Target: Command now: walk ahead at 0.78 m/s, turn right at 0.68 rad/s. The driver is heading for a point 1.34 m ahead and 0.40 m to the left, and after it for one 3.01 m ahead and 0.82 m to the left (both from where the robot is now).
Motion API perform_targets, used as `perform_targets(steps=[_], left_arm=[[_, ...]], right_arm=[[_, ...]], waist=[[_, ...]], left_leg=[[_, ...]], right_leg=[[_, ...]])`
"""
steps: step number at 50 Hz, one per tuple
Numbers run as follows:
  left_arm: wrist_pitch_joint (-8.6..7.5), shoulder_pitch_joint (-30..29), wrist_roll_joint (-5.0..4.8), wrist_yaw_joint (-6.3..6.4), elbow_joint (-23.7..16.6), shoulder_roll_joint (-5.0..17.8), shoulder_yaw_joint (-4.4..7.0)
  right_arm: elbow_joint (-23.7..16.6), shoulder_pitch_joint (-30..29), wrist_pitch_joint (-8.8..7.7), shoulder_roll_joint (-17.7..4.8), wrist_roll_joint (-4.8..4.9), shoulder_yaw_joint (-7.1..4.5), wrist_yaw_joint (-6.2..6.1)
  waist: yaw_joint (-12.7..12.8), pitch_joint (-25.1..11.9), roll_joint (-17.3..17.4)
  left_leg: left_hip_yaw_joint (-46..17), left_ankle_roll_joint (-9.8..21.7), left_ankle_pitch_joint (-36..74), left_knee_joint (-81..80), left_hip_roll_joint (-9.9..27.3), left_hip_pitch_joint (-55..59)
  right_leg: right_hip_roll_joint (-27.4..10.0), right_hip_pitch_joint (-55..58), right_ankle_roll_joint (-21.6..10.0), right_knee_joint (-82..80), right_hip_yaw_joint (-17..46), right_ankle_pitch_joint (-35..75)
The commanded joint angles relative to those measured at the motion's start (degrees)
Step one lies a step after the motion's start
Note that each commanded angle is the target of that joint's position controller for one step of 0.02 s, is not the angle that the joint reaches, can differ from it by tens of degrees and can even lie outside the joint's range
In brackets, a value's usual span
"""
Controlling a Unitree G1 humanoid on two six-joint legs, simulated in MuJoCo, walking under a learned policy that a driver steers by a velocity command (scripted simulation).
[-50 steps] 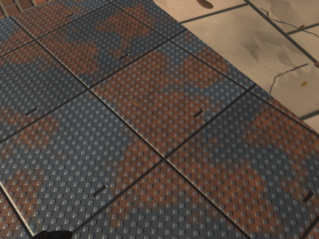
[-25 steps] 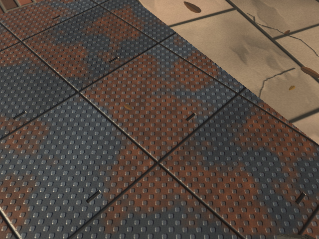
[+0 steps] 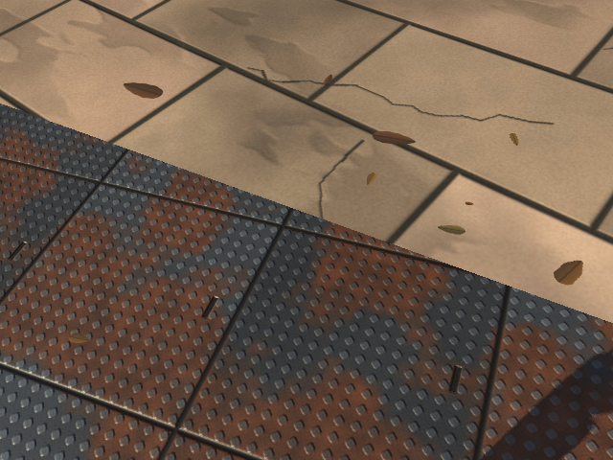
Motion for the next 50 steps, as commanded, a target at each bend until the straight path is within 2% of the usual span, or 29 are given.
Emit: perform_targets(steps=[1,4,6,7,8,9,10,11,12,14,16,20,23,25,26,27,28,29,30,31,32,34,38,42,44,46,48,49,50], left_arm=[[-1.40,0.52,0.09,0.38,-2.36,10.24,2.81],[-2.35,-1.60,0.05,0.82,-1.66,10.36,2.54],[-2.77,-4.21,0.36,0.92,-1.05,10.93,2.33],[-2.94,-4.84,0.78,0.87,-0.56,9.47,1.90],[-3.37,-4.71,0.17,0.90,-2.12,6.45,0.89],[-4.28,-2.90,-0.90,0.68,-4.39,1.54,-0.40],[-4.20,-6.20,0.59,0.90,-3.37,3.64,-0.72],[-4.25,-8.92,1.44,0.41,-2.94,5.62,-0.40],[-4.48,-11.78,2.19,-0.07,-3.05,6.65,-0.41],[-4.08,-15.45,3.60,-0.73,-4.59,4.75,-1.32],[-3.49,-17.41,3.86,-1.30,-5.97,3.70,-2.18],[-3.73,-29.32,2.57,-2.44,-10.11,2.11,-4.12],[-3.92,-32.30,1.67,-2.12,-10.71,1.96,-4.39],[-4.08,-27.43,1.58,-0.81,-9.19,4.67,-3.15],[-4.15,-19.76,1.69,0.13,-6.73,6.66,-2.06],[-4.13,-9.73,1.71,1.37,-3.92,8.58,-0.87],[-4.08,1.56,2.86,2.92,-2.43,12.97,0.92],[-3.90,2.57,4.89,3.14,-2.05,16.10,1.46],[-3.44,-2.59,3.48,2.86,-2.34,13.77,1.47],[-3.35,-7.93,2.87,2.67,-2.63,8.39,0.47],[-3.57,-9.05,2.62,2.33,-1.72,5.42,-0.11],[-4.37,-7.88,2.41,2.28,0.78,3.54,-0.66],[-6.16,-5.55,0.47,1.23,4.97,1.14,-1.20],[-6.98,-7.24,0.75,1.57,6.38,3.93,-0.70],[-6.94,-4.64,0.80,1.95,7.52,6.25,-0.36],[-5.93,-3.17,0.82,2.80,7.40,10.18,0.51],[-3.87,-7.03,1.26,3.41,5.83,13.46,1.42],[-3.09,-8.89,1.72,3.05,4.88,13.10,1.41],[-3.18,-10.04,1.94,1.90,4.73,8.84,0.83]], right_arm=[[-6.40,-11.53,-1.32,-3.57,0.46,0.17,0.18],[-6.67,-9.36,-2.18,-4.39,0.85,0.13,0.14],[-4.54,0.46,-2.73,-6.11,0.77,-0.74,-0.72],[-0.70,12.55,-3.24,-8.61,0.43,-1.90,-1.88],[1.26,25.26,-3.50,-14.22,-0.45,-3.14,-3.07],[2.76,27.29,-3.73,-18.75,-0.91,-3.94,-2.53],[2.22,19.86,-3.56,-11.53,0.09,-2.25,-1.58],[1.47,16.61,-3.60,-8.39,0.80,-1.68,-1.18],[1.86,17.08,-3.76,-6.94,0.90,-1.26,-0.97],[3.90,18.68,-4.32,-3.91,1.26,-0.01,-1.33],[5.52,20.93,-4.93,-4.21,2.32,0.01,-1.89],[5.82,20.89,-5.24,-6.05,2.25,-0.83,-2.43],[7.14,22.87,-5.30,-7.57,3.29,-1.32,-2.16],[7.34,22.27,-5.44,-9.26,3.49,-1.66,-2.23],[7.42,21.78,-5.46,-10.93,3.37,-2.05,-2.20],[6.81,19.68,-5.55,-11.90,3.32,-2.39,-1.96],[5.30,18.17,-6.10,-7.77,3.11,-1.40,-1.82],[2.83,21.96,-5.79,1.32,4.59,0.60,-2.27],[2.01,20.60,-4.86,-2.84,4.33,0.36,-2.47],[2.35,16.72,-3.95,-4.25,3.22,0.02,-2.30],[2.66,14.32,-3.33,-3.75,2.32,0.14,-1.65],[2.22,12.53,-1.86,-1.61,1.19,0.38,-0.34],[-2.85,3.21,0.18,0.89,0.74,1.68,1.39],[-7.17,-5.39,-0.14,-0.02,1.25,3.04,3.10],[-7.58,-8.12,-0.33,-0.56,1.25,3.40,3.49],[-5.78,-3.55,-0.45,-2.88,1.38,2.85,2.91],[-0.81,13.99,-0.55,-7.34,1.42,0.82,1.56],[3.39,25.96,-0.62,-10.06,1.49,-0.97,0.24],[3.72,23.30,0.34,-13.30,3.31,-3.04,-1.42]], waist=[[2.35,6.60,-10.63],[0.59,7.23,-11.07],[-5.19,4.79,-11.02],[-10.60,-1.19,-6.37],[-15.32,-10.21,5.35],[-12.23,-10.14,23.42],[-8.92,-1.63,11.08],[-7.44,0.46,3.48],[-7.42,1.03,0.37],[-5.80,4.99,3.16],[-5.08,6.79,4.70],[-6.45,9.95,3.07],[-7.51,7.62,3.38],[-4.67,3.19,3.24],[-0.92,-2.10,2.24],[4.58,-7.03,1.49],[9.21,-14.32,-2.99],[4.57,-19.33,-16.14],[2.34,-15.67,-16.89],[0.89,-6.60,-10.93],[0.29,-1.54,-6.22],[-2.03,2.86,-6.81],[-3.79,6.97,-6.79],[-5.46,10.35,-4.71],[-5.17,10.67,-3.05],[-8.37,5.86,-5.65],[-17.82,-3.34,-7.90],[-21.95,-8.20,-5.55],[-18.43,-4.78,6.59]], left_leg=[[3.02,-0.09,1.73,-7.49,-1.08,-0.38],[3.07,3.63,-1.06,-12.40,-0.45,7.44],[5.65,6.20,-5.35,-15.13,-2.72,19.12],[5.15,7.85,-8.03,-14.79,-3.30,32.93],[-11.50,11.31,-29.64,-18.60,6.98,47.89],[-44.28,15.78,-45.83,-33.21,16.26,53.77],[-47.77,17.32,-41.72,-33.54,16.82,48.28],[-38.49,17.82,-36.16,-31.24,14.71,44.34],[-32.25,17.99,-30.77,-31.44,11.98,40.56],[-25.91,18.31,-21.99,-33.71,7.17,34.31],[-23.67,19.89,-16.24,-35.76,5.84,32.28],[-17.31,19.67,-2.13,-39.37,2.53,23.93],[-15.71,18.18,16.08,-38.76,3.33,22.78],[-14.82,15.78,32.56,-30.16,3.59,25.80],[-13.28,14.42,40.27,-19.80,2.40,26.08],[-12.79,13.00,36.53,-6.26,0.20,20.09],[-9.81,12.50,20.20,11.53,-3.59,11.56],[-5.96,12.40,-20.90,28.47,-7.76,-1.22],[-4.48,13.12,-15.87,33.97,-5.38,-6.47],[-3.13,12.95,-10.63,33.40,-1.81,-8.51],[-2.63,12.47,-8.46,31.39,0.06,-7.60],[-2.23,11.35,-8.24,29.45,2.31,-6.10],[0.47,10.86,-3.01,26.54,4.21,-10.99],[7.14,12.27,7.86,8.80,2.19,-4.31],[12.75,14.25,9.72,1.22,-1.89,2.43],[14.90,15.98,6.56,-0.66,-6.27,10.02],[12.13,18.69,0.93,-0.87,-8.96,28.82],[7.88,20.50,-1.77,-4.68,-9.23,44.33],[-1.32,21.83,-6.05,-8.62,-4.71,51.52]], right_leg=[[-10.48,-3.35,-8.82,-10.56,12.08,-9.60],[-13.30,-2.67,-8.21,-10.79,13.68,-6.11],[-13.15,-2.91,-7.02,-3.95,10.99,13.85],[-8.99,-6.01,-5.51,12.52,4.92,28.20],[-3.57,-17.09,-3.21,35.92,-1.32,24.29],[6.23,-34.66,-0.74,50.06,-3.02,-10.21],[2.10,-41.48,-2.18,55.46,-1.18,-5.77],[-2.34,-40.98,-2.16,54.84,-4.11,-0.21],[-4.43,-39.11,-1.80,52.18,-5.29,1.94],[-6.47,-37.78,0.69,46.96,-5.88,3.34],[-7.05,-38.53,2.99,42.45,-7.42,2.83],[-5.21,-31.49,6.02,23.49,-12.03,9.79],[-2.18,-18.83,4.94,16.08,-14.51,16.06],[-0.54,-9.15,3.52,12.67,-13.53,14.52],[0.95,0.20,2.64,11.97,-13.87,10.80],[-2.00,13.06,1.92,12.10,-12.04,9.13],[-13.29,25.46,0.80,11.12,-1.48,-8.58],[-29.54,31.49,-1.64,1.09,25.53,-31.11],[-29.53,25.18,-3.62,-6.26,36.91,-35.75],[-26.92,17.83,-3.48,-5.71,26.59,-29.97],[-24.46,11.46,-3.34,-5.65,17.52,-18.28],[-21.17,4.37,-2.18,-7.55,5.68,-5.64],[-18.95,2.21,0.09,-10.66,-10.22,14.48],[-14.70,-1.58,2.07,-14.54,-23.83,28.53],[-14.07,0.75,3.16,-12.78,-27.56,48.71],[-15.65,6.82,3.83,-3.38,-27.82,72.66],[-18.01,4.74,3.00,19.43,-25.98,81.07],[-16.94,-3.83,2.52,38.02,-24.90,68.78],[-5.08,-19.51,4.10,61.53,-24.24,8.12]])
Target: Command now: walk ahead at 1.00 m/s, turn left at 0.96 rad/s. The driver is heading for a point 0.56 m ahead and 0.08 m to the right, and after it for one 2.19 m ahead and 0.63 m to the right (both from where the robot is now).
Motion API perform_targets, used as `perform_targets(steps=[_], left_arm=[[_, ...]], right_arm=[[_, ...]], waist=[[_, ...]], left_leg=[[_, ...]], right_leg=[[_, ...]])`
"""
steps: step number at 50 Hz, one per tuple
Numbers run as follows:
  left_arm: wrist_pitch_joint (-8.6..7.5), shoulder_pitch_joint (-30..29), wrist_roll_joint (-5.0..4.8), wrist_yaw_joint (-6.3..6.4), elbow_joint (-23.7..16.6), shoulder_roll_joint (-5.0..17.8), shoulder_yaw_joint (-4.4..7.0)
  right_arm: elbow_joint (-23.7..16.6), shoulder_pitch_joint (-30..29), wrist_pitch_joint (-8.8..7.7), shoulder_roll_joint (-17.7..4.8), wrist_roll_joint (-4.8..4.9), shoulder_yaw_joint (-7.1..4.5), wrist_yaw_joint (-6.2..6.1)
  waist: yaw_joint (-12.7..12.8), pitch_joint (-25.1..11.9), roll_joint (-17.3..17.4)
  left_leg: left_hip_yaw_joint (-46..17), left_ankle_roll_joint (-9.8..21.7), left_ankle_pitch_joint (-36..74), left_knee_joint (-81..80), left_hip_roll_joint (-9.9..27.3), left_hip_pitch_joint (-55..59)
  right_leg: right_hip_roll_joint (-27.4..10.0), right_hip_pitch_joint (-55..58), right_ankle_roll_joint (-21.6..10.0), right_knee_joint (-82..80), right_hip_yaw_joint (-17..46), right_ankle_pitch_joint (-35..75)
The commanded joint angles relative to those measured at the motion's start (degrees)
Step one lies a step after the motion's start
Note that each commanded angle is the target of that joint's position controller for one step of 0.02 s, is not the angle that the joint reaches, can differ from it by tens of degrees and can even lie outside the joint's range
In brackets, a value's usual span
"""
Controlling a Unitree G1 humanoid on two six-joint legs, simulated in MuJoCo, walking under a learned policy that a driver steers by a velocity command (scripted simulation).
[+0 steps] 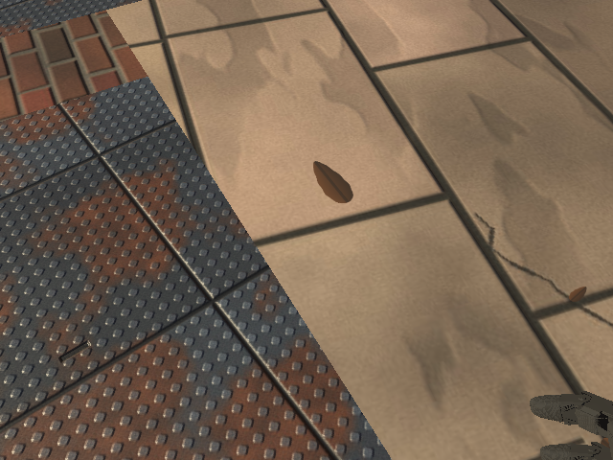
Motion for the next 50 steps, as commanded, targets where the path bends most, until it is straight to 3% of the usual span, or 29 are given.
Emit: perform_targets(steps=[1,2,3,5,8,13,16,19,21,22,23,24,26,27,28,29,31,34,38,40,41,42,43,44,45,46,47,48,50], left_arm=[[-1.66,-6.97,-0.20,-0.67,-14.99,7.24,1.16],[-3.12,-12.38,-0.01,-0.54,-16.56,10.07,0.96],[-3.87,-14.51,-0.11,-0.54,-16.69,9.99,0.57],[-2.77,-15.91,1.53,-0.33,-16.10,8.66,-0.12],[0.47,-14.62,2.51,-1.05,-15.56,6.49,-0.76],[-0.22,-28.71,-0.68,-3.19,-19.31,1.78,-2.70],[-0.34,-31.32,-1.28,-3.28,-18.94,4.23,-1.77],[-0.40,-25.51,-1.12,-3.10,-16.93,7.75,-0.16],[0.25,-4.34,-1.63,-2.31,-10.09,11.10,1.80],[0.82,7.23,-1.23,-1.53,-7.15,13.91,3.33],[1.17,5.48,0.19,-1.46,-6.14,19.80,4.97],[1.60,0.19,-1.20,-2.24,-7.35,14.79,4.44],[1.23,-4.46,-1.45,-2.34,-7.17,10.88,3.88],[0.96,-4.44,-1.37,-1.96,-6.40,9.49,3.39],[0.66,-3.90,-1.74,-1.92,-4.90,7.19,2.40],[0.31,-4.50,-1.60,-1.65,-5.14,9.06,2.71],[-0.68,-5.73,-1.66,-1.63,-5.90,10.57,3.21],[-1.10,-5.72,-2.04,-1.75,-6.46,11.07,3.98],[-1.21,-1.93,-3.13,-2.05,-5.45,12.65,5.01],[-0.90,-1.86,-2.80,-1.31,-5.38,13.49,5.30],[-0.88,-2.35,-2.35,-1.26,-5.41,15.14,5.63],[-1.11,-5.12,-2.15,-1.48,-6.05,16.27,5.85],[-1.89,-7.02,-1.89,-1.57,-7.52,12.07,4.69],[-1.89,-0.54,-4.38,-1.08,-9.67,1.91,2.11],[-0.84,-3.04,-3.30,-0.86,-10.72,6.08,1.67],[-0.01,-9.97,-1.86,-0.99,-10.28,9.13,2.42],[0.45,-13.23,-1.08,-1.77,-10.57,9.14,2.58],[1.00,-15.37,-0.60,-2.67,-10.95,8.07,2.52],[2.65,-17.29,0.00,-3.93,-12.58,4.54,1.75]], right_arm=[[4.09,22.23,2.45,-20.49,-1.17,-6.93,-2.76],[2.54,24.56,2.63,-18.66,-0.79,-7.21,-3.29],[4.11,23.40,2.02,-15.21,-0.44,-6.58,-3.88],[4.98,19.86,-0.10,-11.77,-0.31,-5.42,-4.62],[5.56,18.69,-2.72,-7.76,0.41,-3.66,-4.39],[8.40,24.21,-5.58,-6.58,1.47,-3.29,-2.83],[10.64,27.07,-6.04,-8.02,0.84,-3.25,-3.29],[11.64,27.09,-5.07,-11.25,-1.23,-3.70,-5.08],[10.52,21.86,-3.24,-12.13,-3.27,-4.01,-6.17],[9.25,18.52,-3.14,-10.92,-3.29,-3.59,-6.38],[6.23,24.72,-4.16,-1.54,-0.71,-1.32,-4.54],[4.79,20.36,-5.76,-4.58,-1.43,-0.77,-4.50],[2.49,13.29,-6.85,-6.03,-1.67,0.04,-4.17],[1.45,11.08,-6.46,-5.27,-2.45,0.36,-3.99],[0.70,10.10,-5.31,-4.25,-3.54,0.63,-3.89],[-0.46,12.50,-4.17,-2.69,-3.84,1.40,-3.45],[-2.63,7.86,-2.96,-3.09,-4.00,2.06,-3.05],[-6.48,-2.46,-3.36,-1.45,-2.04,3.30,-2.04],[-7.48,-5.17,-3.63,-2.11,-1.00,2.90,-2.52],[-6.84,-2.19,-3.99,-4.05,-1.16,1.98,-3.30],[-5.00,4.04,-4.20,-6.42,-1.01,0.80,-4.01],[-2.64,14.06,-4.51,-8.33,-0.97,-0.33,-4.87],[-0.79,26.94,-4.69,-12.61,-2.05,-2.26,-6.26],[-0.41,28.19,-4.47,-15.97,-4.43,-3.24,-6.41],[-0.24,24.52,-3.56,-14.88,-2.87,-4.08,-6.18],[-0.81,19.46,-3.50,-8.55,-2.39,-2.85,-5.98],[0.17,17.91,-3.57,-5.36,-2.29,-2.10,-5.58],[1.56,18.76,-3.68,-4.33,-2.53,-1.81,-5.53],[5.47,22.21,-4.44,-1.43,-1.27,-1.10,-5.17]], waist=[[-6.57,-16.53,14.02],[-10.80,-20.41,2.62],[-8.07,-9.76,-3.07],[-2.43,-1.37,-7.90],[1.09,0.95,-7.47],[-5.78,3.50,-2.70],[-7.27,3.32,-2.53],[-2.64,-3.09,2.84],[8.27,-11.69,4.27],[14.21,-15.06,1.29],[4.91,-17.12,-20.97],[5.66,-18.78,-13.39],[2.27,-7.40,0.55],[0.51,-3.09,2.33],[-1.41,0.00,3.19],[-3.85,-1.14,-2.34],[-3.95,2.50,-2.36],[-1.03,5.60,-2.82],[2.52,0.63,-4.55],[0.98,-2.64,-4.94],[-2.03,-7.60,-4.42],[-8.10,-12.73,-4.12],[-13.40,-20.30,-0.31],[-8.27,-28.38,15.50],[-7.72,-26.68,15.37],[-8.14,-15.67,6.90],[-7.52,-9.64,1.56],[-6.83,-6.27,0.47],[-4.78,-3.09,2.93]], left_leg=[[-44.79,14.77,-3.97,-11.31,16.25,60.05],[-54.72,16.55,-15.32,-21.25,18.83,59.85],[-53.05,13.59,-16.68,-26.03,18.21,49.28],[-42.58,9.98,-5.38,-26.00,12.51,31.68],[-32.11,8.25,0.62,-28.21,7.64,16.53],[-19.49,0.99,16.21,-35.84,4.57,15.29],[-15.31,-2.11,28.97,-37.04,8.04,30.49],[-10.43,-5.46,62.32,-24.47,11.62,42.12],[-6.91,-7.05,70.68,1.35,12.34,39.29],[-4.92,-7.38,57.19,24.14,9.23,26.64],[-6.68,-12.29,-6.52,50.56,-2.43,-4.71],[-13.77,-10.83,-14.51,52.12,-2.83,-12.49],[-15.76,-10.10,-7.36,42.28,4.42,-11.35],[-15.17,-10.53,-8.16,38.45,5.73,-9.20],[-14.28,-10.80,-8.78,34.20,6.94,-5.03],[-13.94,-11.96,-11.56,31.33,6.93,-4.98],[-12.13,-13.95,-11.23,22.92,8.68,-4.61],[-8.50,-15.69,4.46,2.92,7.84,3.80],[-8.15,-14.23,14.42,-6.76,4.88,10.02],[-8.89,-13.24,9.30,-11.18,2.99,15.68],[-8.61,-12.52,3.69,-10.96,1.47,22.93],[-10.07,-11.63,0.93,-10.82,3.82,34.86],[-19.17,-9.79,-16.27,-9.92,14.08,48.48],[-47.90,-4.34,-30.89,-17.06,32.88,63.10],[-59.20,-2.15,-40.61,-23.53,32.47,58.07],[-47.51,-3.74,-36.46,-24.16,28.09,48.98],[-37.29,-4.72,-23.75,-23.79,25.36,41.92],[-29.79,-5.90,-13.84,-24.64,22.88,37.34],[-20.10,-8.02,-3.49,-25.95,19.66,32.96]], right_leg=[[5.72,-57.17,0.36,58.45,11.18,-10.58],[3.59,-61.59,-0.35,57.03,20.72,-5.91],[0.56,-62.08,-0.86,49.49,21.35,-2.93],[-3.03,-53.90,-0.08,38.76,21.21,-3.22],[-5.90,-45.32,1.79,26.24,18.82,-3.51],[-4.12,-37.09,-2.96,-1.62,11.77,29.09],[-1.39,-39.63,-6.75,-8.64,10.26,30.99],[6.07,-34.32,-9.42,-8.65,8.28,18.64],[8.79,-17.06,-11.54,-7.83,8.47,11.51],[4.50,-3.45,-14.36,-6.14,14.96,3.10],[-10.81,14.54,-26.17,-10.83,49.12,-9.23],[-12.86,13.59,-26.77,-23.83,67.19,-11.82],[-10.48,-2.05,-23.14,-26.12,54.44,-5.62],[-7.62,-10.00,-21.57,-26.87,49.69,-0.84],[-2.92,-17.43,-18.88,-25.97,42.14,6.12],[-2.88,-19.82,-20.94,-27.88,43.98,2.39],[-1.67,-27.81,-21.61,-32.23,42.62,2.13],[2.54,-35.87,-18.05,-35.48,37.32,9.24],[1.33,-24.88,-14.29,-30.54,37.93,29.46],[1.03,-19.25,-11.95,-22.46,38.46,40.47],[1.66,-17.53,-10.70,-13.75,37.67,47.57],[3.53,-21.82,-9.49,-1.10,36.71,45.53],[5.86,-29.69,-9.33,16.03,33.23,32.15],[11.25,-47.32,-8.02,34.17,26.57,-13.05],[6.82,-54.59,-8.83,40.27,22.94,-7.30],[3.39,-56.82,-8.84,38.70,21.49,-0.92],[1.55,-55.82,-8.42,35.93,20.83,1.94],[0.18,-54.68,-8.03,34.58,20.65,2.41],[-1.62,-54.40,-7.67,33.73,20.04,2.27]])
